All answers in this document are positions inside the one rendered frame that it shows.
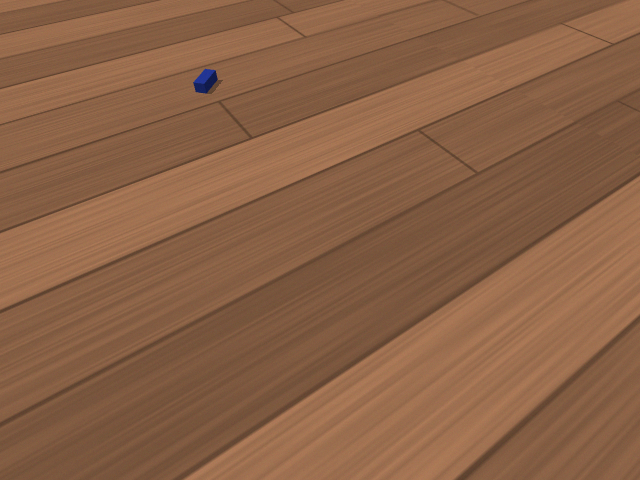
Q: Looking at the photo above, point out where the carton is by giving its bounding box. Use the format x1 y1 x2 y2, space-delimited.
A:
193 69 218 94

